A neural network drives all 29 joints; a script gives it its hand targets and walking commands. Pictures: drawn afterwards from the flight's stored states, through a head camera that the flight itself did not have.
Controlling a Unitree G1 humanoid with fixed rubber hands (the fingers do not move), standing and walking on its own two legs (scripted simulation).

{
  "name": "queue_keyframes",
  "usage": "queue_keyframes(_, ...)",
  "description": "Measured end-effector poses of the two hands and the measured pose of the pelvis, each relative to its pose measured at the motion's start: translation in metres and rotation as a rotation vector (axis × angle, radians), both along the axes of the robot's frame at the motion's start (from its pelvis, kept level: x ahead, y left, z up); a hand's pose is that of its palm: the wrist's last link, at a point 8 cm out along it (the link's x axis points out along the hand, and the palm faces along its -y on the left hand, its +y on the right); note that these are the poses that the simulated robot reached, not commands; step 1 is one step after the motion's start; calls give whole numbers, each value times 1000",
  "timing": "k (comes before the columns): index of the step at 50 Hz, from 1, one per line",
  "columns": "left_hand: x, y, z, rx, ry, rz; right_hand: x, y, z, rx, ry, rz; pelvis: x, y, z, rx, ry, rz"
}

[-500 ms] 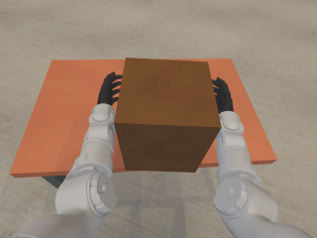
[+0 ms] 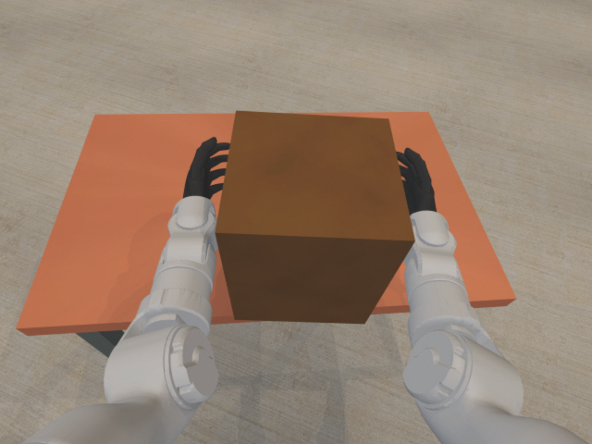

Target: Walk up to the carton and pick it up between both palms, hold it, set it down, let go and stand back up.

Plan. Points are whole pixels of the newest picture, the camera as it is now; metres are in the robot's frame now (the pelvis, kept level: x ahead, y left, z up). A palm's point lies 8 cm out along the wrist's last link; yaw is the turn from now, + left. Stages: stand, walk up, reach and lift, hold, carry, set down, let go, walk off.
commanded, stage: reach and lift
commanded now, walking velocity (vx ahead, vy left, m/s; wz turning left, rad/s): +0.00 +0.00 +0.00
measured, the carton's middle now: (306, 226) +0.40 +0.02 +0.03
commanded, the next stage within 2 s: none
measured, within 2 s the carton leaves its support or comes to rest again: leaves its support in 0.24 s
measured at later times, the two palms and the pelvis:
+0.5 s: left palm (204, 195) +0.40 +0.16 +0.09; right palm (430, 211) +0.40 -0.14 +0.09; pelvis -0.01 -0.01 +0.00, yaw -1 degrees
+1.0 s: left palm (184, 180) +0.38 +0.17 +0.14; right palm (434, 202) +0.38 -0.13 +0.14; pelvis -0.02 +0.00 +0.00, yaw +0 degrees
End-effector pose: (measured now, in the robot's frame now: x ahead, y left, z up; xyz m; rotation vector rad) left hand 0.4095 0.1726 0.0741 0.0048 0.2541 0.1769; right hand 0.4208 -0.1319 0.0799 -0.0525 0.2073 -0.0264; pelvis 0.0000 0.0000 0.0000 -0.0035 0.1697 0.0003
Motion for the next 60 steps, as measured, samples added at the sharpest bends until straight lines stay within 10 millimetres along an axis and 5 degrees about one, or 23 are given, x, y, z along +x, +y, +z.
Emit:
queue_keyframes(27, -14, -10, 17, 0, -25, -5, -19, -9, 16, -23, -48, -24, -12, -8, 2, 2, -50, -9)
queue_keyframes(60, -39, -1, 75, 20, -26, -17, -47, 1, 67, 24, -50, -43, -26, 3, 2, -4, -217, 10)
